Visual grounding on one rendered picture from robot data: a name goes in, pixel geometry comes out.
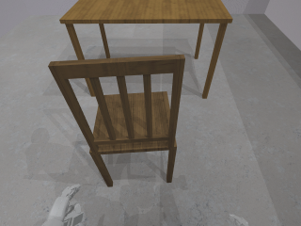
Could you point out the robot right hand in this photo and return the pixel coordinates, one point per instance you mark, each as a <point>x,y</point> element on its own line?
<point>237,221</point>

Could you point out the table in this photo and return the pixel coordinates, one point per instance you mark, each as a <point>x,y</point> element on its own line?
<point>149,12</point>

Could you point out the chair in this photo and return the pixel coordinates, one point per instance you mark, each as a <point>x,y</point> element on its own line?
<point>126,122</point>

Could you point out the robot left hand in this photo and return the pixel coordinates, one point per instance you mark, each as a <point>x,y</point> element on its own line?
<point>62,208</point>

